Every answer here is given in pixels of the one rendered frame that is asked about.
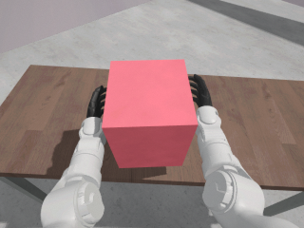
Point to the robot left upper arm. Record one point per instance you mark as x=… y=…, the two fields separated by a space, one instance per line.
x=78 y=205

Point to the table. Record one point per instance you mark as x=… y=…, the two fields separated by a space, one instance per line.
x=262 y=120

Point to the robot right forearm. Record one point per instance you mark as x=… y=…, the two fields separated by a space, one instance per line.
x=214 y=149

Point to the robot right upper arm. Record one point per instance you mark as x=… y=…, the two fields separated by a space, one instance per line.
x=238 y=202

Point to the robot right hand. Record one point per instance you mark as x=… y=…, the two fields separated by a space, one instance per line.
x=203 y=96

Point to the robot left forearm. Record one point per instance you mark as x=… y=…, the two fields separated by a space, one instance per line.
x=88 y=156

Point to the robot left hand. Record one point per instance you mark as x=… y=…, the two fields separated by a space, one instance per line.
x=95 y=105

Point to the carton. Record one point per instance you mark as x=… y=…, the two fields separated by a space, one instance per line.
x=149 y=114

